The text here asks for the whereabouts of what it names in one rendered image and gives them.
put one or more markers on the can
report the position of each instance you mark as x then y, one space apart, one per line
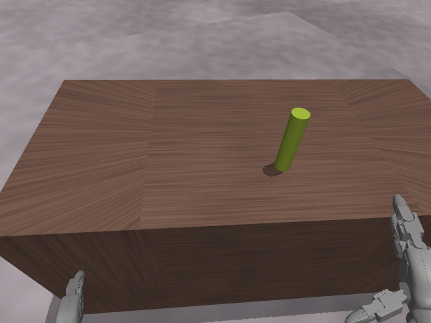
294 131

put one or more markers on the right robot hand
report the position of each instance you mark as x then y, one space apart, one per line
414 271

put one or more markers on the left robot hand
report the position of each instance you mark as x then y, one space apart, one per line
70 309

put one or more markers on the right robot arm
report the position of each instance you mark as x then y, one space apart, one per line
419 315

